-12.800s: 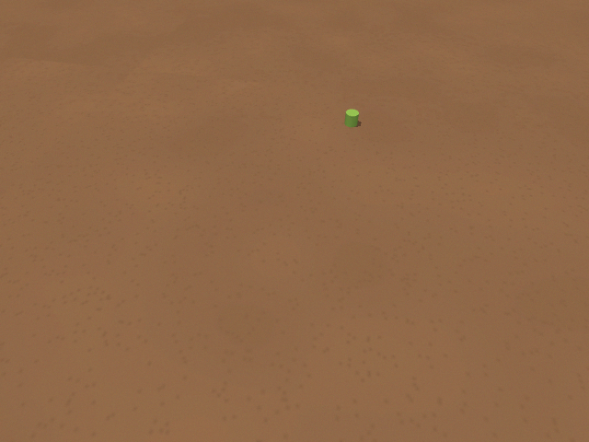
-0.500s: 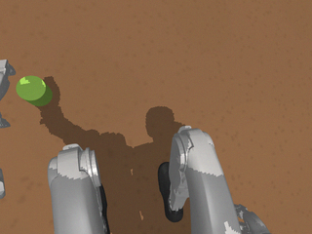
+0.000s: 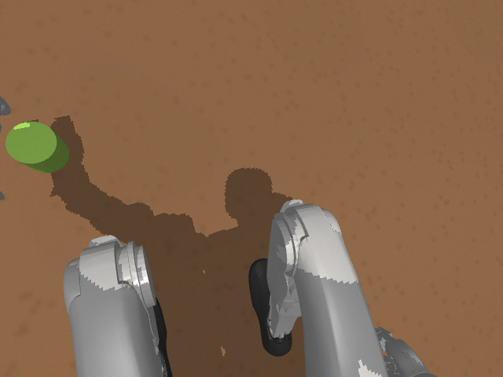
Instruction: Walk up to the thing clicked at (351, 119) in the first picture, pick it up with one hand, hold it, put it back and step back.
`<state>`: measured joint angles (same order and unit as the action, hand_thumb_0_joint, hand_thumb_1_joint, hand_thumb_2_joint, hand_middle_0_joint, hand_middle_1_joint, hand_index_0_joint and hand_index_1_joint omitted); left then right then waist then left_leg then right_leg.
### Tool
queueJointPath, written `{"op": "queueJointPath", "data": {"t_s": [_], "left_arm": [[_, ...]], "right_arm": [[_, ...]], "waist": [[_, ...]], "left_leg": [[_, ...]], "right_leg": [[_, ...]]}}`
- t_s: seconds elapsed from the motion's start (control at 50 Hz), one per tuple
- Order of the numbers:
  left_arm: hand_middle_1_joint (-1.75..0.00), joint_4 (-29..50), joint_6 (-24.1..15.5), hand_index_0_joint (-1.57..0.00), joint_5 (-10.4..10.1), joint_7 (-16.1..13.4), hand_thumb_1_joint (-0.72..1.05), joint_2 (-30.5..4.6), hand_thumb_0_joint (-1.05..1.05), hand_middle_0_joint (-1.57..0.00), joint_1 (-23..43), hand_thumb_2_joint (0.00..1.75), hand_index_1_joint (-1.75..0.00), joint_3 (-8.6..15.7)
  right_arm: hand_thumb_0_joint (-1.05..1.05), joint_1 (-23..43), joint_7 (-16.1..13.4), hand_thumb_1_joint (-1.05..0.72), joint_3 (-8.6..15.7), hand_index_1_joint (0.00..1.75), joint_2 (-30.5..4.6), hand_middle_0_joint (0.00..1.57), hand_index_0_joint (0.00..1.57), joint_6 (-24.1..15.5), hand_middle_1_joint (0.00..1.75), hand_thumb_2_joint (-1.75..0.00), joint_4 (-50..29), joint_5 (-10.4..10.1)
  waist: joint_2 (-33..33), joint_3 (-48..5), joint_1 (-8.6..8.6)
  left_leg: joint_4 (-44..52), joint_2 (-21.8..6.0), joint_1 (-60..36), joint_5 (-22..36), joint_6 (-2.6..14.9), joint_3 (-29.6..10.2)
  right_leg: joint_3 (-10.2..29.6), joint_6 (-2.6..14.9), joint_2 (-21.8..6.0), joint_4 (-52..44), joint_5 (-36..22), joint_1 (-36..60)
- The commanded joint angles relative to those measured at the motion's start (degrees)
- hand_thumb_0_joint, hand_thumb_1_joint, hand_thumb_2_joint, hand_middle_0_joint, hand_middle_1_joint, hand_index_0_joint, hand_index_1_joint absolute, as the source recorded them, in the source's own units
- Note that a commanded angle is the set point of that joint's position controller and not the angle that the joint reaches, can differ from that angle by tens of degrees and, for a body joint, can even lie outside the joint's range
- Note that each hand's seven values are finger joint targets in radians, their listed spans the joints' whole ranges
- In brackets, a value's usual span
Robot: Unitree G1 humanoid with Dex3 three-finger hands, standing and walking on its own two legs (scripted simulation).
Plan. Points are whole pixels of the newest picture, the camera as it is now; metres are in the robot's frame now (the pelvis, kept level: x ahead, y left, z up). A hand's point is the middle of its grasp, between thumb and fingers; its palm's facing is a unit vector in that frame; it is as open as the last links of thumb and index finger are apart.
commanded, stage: rise first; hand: left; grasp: from above
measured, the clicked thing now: (40, 148) +0.50 +0.31 -0.29
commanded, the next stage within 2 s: approach in 0.88 s
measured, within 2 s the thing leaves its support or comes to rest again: neither
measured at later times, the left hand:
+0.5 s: hand out of the picture +0.46 +0.35 -0.17, palm faces -0.46 -0.08 -0.88, open 14.2 cm
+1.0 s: hand out of the picture +0.46 +0.34 -0.16, palm faces -0.46 -0.09 -0.88, open 14.2 cm
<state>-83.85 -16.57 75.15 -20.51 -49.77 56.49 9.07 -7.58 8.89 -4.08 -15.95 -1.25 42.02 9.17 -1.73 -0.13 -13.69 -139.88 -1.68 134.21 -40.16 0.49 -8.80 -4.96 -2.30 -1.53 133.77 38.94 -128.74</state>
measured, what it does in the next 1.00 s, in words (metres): stands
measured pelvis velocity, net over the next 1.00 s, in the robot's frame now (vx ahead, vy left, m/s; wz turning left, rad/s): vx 0.00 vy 0.00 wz -0.01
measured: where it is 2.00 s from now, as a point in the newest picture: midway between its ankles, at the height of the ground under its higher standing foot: (215, 341)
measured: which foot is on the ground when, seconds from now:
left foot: down 0.00-1.00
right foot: down 0.00-1.00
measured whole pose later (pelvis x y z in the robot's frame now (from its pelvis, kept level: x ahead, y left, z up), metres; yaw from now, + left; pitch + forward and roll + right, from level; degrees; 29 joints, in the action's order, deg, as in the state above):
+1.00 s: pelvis +0.00 +0.00 +0.00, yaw +0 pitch +33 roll -10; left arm -84.9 -16.0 75.0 -18.8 -51.7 58.0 8.0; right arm -8.7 9.1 -6.0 -16.3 -1.1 40.5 8.6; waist -1.7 -0.3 -15.2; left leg -139.7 -1.4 134.3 -39.4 0.6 -9.3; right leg -5.4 -2.4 -1.4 133.1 38.1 -128.4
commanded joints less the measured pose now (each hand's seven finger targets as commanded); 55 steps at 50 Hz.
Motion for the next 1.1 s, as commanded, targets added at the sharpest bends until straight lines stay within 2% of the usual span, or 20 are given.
{"op": "queueJointPath", "data": {"t_s": [0.0,0.14,0.24,0.28,0.34,0.4,0.46,0.54,0.62,0.68,0.74,0.78,0.8,0.82,0.9,0.92,0.96,0.98,1.06,1.08], "left_arm": [[-1.05,8.6,0.0,-0.06,-1.0,-2.4,-0.58,-16.5,0.00,-0.06,16.9,1.02,-1.05,1.7],[-1.05,6.9,-0.3,-0.06,-0.4,-2.5,-0.57,-17.3,0.00,-0.06,17.9,1.02,-1.05,1.2],[-1.04,7.9,0.0,-0.06,-0.6,-2.8,-0.58,-18.0,0.00,-0.06,18.3,1.03,-1.05,1.9],[-1.04,7.8,0.2,-0.06,-0.6,-2.5,-0.58,-17.3,0.00,-0.06,17.3,1.03,-1.04,1.3],[-1.04,6.8,0.3,-0.06,-0.7,-2.3,-0.58,-18.5,0.00,-0.06,17.3,1.03,-1.04,2.0],[-1.04,8.5,0.2,-0.06,-1.0,-1.9,-0.59,-18.5,0.00,-0.06,17.5,1.03,-1.05,2.0],[-1.04,6.9,0.2,-0.06,-1.1,-1.3,-0.59,-16.5,0.00,-0.07,16.5,1.03,-1.04,0.4],[-1.02,9.1,0.1,-0.06,-1.2,-1.0,-0.58,-18.4,0.00,-0.07,17.5,1.03,-1.03,1.6],[-1.04,9.5,0.2,-0.06,-1.3,-0.8,-0.58,-16.9,0.00,-0.07,17.6,1.03,-1.04,0.7],[-1.03,8.7,0.1,-0.06,-1.1,-1.1,-0.58,-18.1,0.00,-0.07,17.7,1.03,-1.04,1.2],[-1.03,7.8,0.3,-0.06,-1.0,-0.8,-0.59,-16.1,0.00,-0.07,17.2,1.04,-1.04,0.2],[-1.03,9.3,0.2,-0.06,-1.2,-0.9,-0.58,-16.2,0.00,-0.07,18.8,1.03,-1.04,-0.3],[-1.04,7.0,0.6,-0.06,-1.1,-0.7,-0.58,-16.5,0.00,-0.07,17.2,1.03,-1.05,-0.2],[-1.04,9.1,0.6,-0.07,-1.1,-0.9,-0.57,-18.0,0.00,-0.07,18.3,1.02,-1.04,0.9],[-1.03,6.3,0.7,-0.07,-1.1,-0.4,-0.58,-16.1,0.00,-0.08,17.3,1.03,-1.04,-0.5],[-1.02,7.3,0.7,-0.07,-1.1,-0.5,-0.57,-17.4,0.00,-0.08,18.3,1.03,-1.03,0.3],[-0.99,8.1,0.4,-0.04,-1.2,-0.6,-0.61,-18.5,0.00,-0.08,17.9,1.11,-1.04,1.1],[-1.05,7.3,0.5,-0.06,-1.0,-0.6,-0.59,-18.6,0.00,-0.06,17.1,1.04,-1.06,1.0],[-1.06,8.3,0.2,-0.06,-1.4,-0.7,-0.58,-13.1,0.00,-0.06,21.8,1.02,-1.06,-2.7],[-1.07,9.9,0.0,-0.07,-1.4,-1.0,-0.56,-13.2,0.00,-0.06,23.7,1.00,-1.06,-2.7]], "right_arm": [[0.00,-12.8,-0.8,-0.91,4.6,0.30,-15.1,0.20,0.20,-0.2,0.30,-0.90,0.0,0.3],[0.00,-12.5,-0.9,-0.91,4.1,0.30,-15.4,0.20,0.20,0.0,0.30,-0.90,-0.3,0.3],[0.00,-13.0,-0.8,-0.91,4.0,0.30,-15.8,0.20,0.20,-0.2,0.30,-0.90,-0.5,0.1],[0.00,-12.9,-0.7,-0.91,3.9,0.30,-15.5,0.20,0.20,-0.2,0.30,-0.90,-0.6,0.4],[0.00,-13.4,-0.6,-0.91,3.7,0.30,-15.6,0.20,0.20,-0.2,0.30,-0.90,-0.6,0.3],[0.00,-13.3,-0.6,-0.91,3.6,0.30,-15.7,0.20,0.20,-0.2,0.30,-0.90,-0.7,0.4],[0.00,-13.6,-0.5,-0.91,3.7,0.30,-15.4,0.20,0.20,-0.1,0.30,-0.90,-0.6,0.0],[0.00,-13.6,-0.6,-0.91,3.8,0.30,-15.8,0.20,0.20,-0.2,0.30,-0.90,-1.0,0.0],[0.00,-13.7,-0.5,-0.91,3.8,0.30,-15.4,0.20,0.20,-0.1,0.30,-0.90,-0.9,-0.3],[0.00,-13.0,-0.7,-0.91,3.7,0.30,-15.5,0.20,0.20,0.0,0.30,-0.90,-1.4,-0.3],[0.00,-13.4,-0.6,-0.90,3.8,0.30,-15.3,0.20,0.20,0.0,0.30,-0.90,-1.2,-0.3],[0.00,-13.2,-0.7,-0.90,3.5,0.30,-15.2,0.20,0.20,0.1,0.30,-0.90,-1.1,-0.3],[0.00,-13.6,-0.7,-0.91,3.7,0.30,-15.4,0.20,0.20,-0.1,0.30,-0.90,-1.1,-0.6],[0.00,-13.9,-0.7,-0.90,3.5,0.30,-15.6,0.20,0.20,0.0,0.30,-0.90,-1.4,-0.5],[0.00,-13.2,-0.6,-0.91,3.3,0.30,-15.3,0.20,0.20,0.0,0.30,-0.90,-1.3,-0.6],[0.00,-13.4,-0.6,-0.90,3.1,0.30,-15.5,0.20,0.20,-0.1,0.30,-0.90,-1.5,-0.5],[0.00,-13.0,-0.7,-0.91,3.1,0.30,-15.3,0.20,0.20,-0.1,0.30,-0.90,-1.7,-0.6],[0.00,-13.0,-0.7,-0.91,3.3,0.30,-15.4,0.20,0.20,-0.1,0.30,-0.90,-1.8,-0.6],[0.00,-13.4,-0.9,-0.90,3.4,0.30,-15.1,0.20,0.20,-0.3,0.30,-0.90,-1.2,-0.6],[0.00,-14.0,-0.9,-0.90,3.4,0.30,-15.4,0.20,0.20,-0.4,0.30,-0.90,-1.1,-0.5]], "waist": [[20.5,-39.9,-0.23],[20.9,-38.8,-0.88],[22.6,-39.5,-0.94],[22.9,-39.7,-0.90],[20.8,-39.0,-1.25],[23.1,-39.3,-0.84],[20.4,-38.9,-1.57],[21.3,-38.7,-1.11],[21.7,-39.0,-1.32],[21.3,-39.1,-0.86],[21.4,-38.0,-1.36],[22.0,-39.9,-1.32],[20.6,-38.8,-1.35],[21.1,-39.4,-1.19],[20.7,-37.8,-1.72],[20.9,-37.6,-2.12],[21.3,-39.1,-0.80],[22.0,-39.1,-0.63],[21.5,-37.7,-3.37],[22.3,-38.4,-4.02]], "left_leg": [[14.6,1.3,-32.1,12.9,0.89,5.0],[14.8,1.3,-31.2,10.9,0.80,4.6],[15.0,1.2,-33.1,12.7,0.52,4.1],[14.4,1.3,-32.6,13.4,0.64,4.7],[13.9,1.3,-31.2,13.6,0.93,4.8],[14.8,1.3,-32.6,13.4,0.61,4.7],[13.9,1.3,-31.1,12.9,0.93,4.9],[14.6,1.2,-31.8,11.8,0.77,4.5],[15.0,1.1,-32.5,12.4,0.63,4.3],[15.1,1.3,-31.1,11.2,0.77,4.6],[15.4,1.2,-31.4,11.3,0.71,4.6],[15.1,1.3,-31.9,12.4,0.78,4.9],[14.5,1.3,-31.8,12.8,0.92,5.1],[14.9,1.4,-31.5,13.1,0.88,5.1],[15.2,1.1,-31.5,12.0,0.76,4.3],[15.1,1.3,-30.8,11.9,0.90,4.6],[15.5,1.4,-30.9,11.5,0.81,4.9],[15.6,1.3,-31.6,11.2,0.66,4.8],[15.6,1.1,-30.8,9.2,0.74,4.5],[15.7,1.1,-31.6,9.4,0.66,4.2]], "right_leg": [[-4.4,3.81,2.6,-12.3,-13.4,17.3],[-4.8,4.05,2.8,-12.0,-11.7,15.7],[-5.0,3.96,2.6,-11.3,-13.2,15.4],[-4.9,3.83,2.6,-11.6,-13.8,16.4],[-4.6,3.86,2.7,-11.8,-14.3,17.2],[-4.8,3.86,2.6,-11.7,-13.6,16.7],[-4.6,3.94,2.8,-12.5,-14.0,17.6],[-4.8,3.94,2.6,-12.3,-12.7,16.7],[-5.0,4.04,2.7,-12.2,-13.2,16.3],[-4.7,4.05,2.7,-12.6,-12.3,16.6],[-4.9,4.03,2.7,-12.7,-12.2,16.0],[-4.7,4.09,2.9,-13.0,-13.4,17.2],[-4.5,4.02,2.9,-13.2,-13.9,17.2],[-4.5,3.90,2.7,-13.1,-14.0,18.1],[-4.8,4.12,2.8,-12.7,-13.0,16.2],[-4.7,3.97,2.7,-13.0,-13.1,16.9],[-4.5,4.15,2.9,-13.0,-12.6,17.5],[-4.6,4.25,2.8,-12.8,-12.2,17.1],[-4.9,4.27,3.0,-13.4,-11.2,15.0],[-5.1,4.07,2.9,-13.3,-11.3,14.9]]}}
